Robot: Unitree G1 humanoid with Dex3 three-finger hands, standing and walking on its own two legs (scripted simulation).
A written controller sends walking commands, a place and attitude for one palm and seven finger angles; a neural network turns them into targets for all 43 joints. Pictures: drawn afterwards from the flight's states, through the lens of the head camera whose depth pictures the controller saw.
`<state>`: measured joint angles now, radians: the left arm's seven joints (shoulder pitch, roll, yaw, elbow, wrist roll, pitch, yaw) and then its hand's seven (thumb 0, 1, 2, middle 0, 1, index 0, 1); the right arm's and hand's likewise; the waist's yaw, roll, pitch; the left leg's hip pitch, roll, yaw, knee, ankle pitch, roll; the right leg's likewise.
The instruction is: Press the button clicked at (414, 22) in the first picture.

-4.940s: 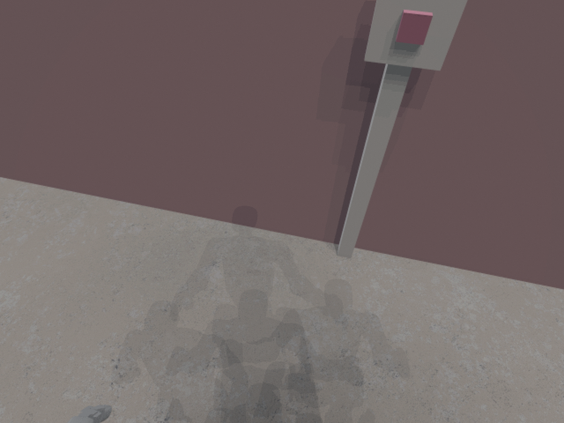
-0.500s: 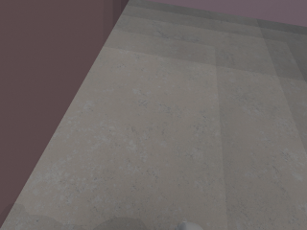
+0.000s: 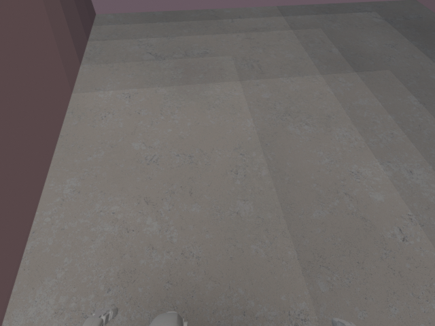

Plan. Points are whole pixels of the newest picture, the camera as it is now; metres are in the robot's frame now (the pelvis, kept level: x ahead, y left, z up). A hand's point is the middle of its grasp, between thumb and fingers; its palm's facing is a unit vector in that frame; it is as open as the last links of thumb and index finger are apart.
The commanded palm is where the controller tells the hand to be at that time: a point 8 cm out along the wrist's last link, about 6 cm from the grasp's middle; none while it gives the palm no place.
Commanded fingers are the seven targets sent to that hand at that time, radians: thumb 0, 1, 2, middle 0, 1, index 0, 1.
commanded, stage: walk to a spot facing it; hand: left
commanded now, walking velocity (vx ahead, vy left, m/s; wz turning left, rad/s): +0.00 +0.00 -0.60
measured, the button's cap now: out of the picture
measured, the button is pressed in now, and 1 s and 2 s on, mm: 0 0 0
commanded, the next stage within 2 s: turn to face it in 0.80 s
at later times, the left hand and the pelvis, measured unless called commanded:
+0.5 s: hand out of the picture +0.14 +0.19 -0.16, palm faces -0.31 -0.93 -0.21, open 7.4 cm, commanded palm none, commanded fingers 0.00 0.90 0.90 -0.20 -0.30 -0.20 -0.30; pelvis -0.01 +0.02 +0.00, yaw -20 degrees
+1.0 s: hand (154, 307) +0.18 +0.15 -0.18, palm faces -0.45 -0.87 -0.19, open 7.4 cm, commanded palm none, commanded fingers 0.00 0.90 0.90 -0.20 -0.30 -0.20 -0.30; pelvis +0.06 +0.00 +0.00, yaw -32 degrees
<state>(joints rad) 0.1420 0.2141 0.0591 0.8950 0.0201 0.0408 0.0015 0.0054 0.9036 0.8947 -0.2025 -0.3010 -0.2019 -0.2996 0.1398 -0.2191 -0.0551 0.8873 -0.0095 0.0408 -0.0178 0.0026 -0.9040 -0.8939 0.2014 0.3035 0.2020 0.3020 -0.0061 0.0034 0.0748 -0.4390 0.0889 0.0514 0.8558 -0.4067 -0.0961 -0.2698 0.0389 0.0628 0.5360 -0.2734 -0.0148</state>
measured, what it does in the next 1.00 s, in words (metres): steps on the spot, turning right: left foot, then right foot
